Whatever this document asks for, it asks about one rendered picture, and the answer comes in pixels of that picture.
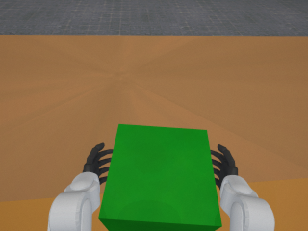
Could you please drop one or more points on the right robot forearm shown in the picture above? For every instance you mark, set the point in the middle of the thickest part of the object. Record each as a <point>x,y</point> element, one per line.
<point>246,210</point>

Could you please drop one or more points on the right robot hand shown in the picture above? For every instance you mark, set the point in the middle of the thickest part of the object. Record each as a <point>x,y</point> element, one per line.
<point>226,165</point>

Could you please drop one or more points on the carton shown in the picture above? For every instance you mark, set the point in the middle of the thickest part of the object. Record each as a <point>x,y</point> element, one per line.
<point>160,179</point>

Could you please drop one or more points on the left robot hand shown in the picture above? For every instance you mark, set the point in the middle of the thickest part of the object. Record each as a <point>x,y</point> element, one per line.
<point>93,163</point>

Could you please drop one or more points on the left robot forearm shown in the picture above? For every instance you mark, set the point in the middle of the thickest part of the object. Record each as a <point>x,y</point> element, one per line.
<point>72,209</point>

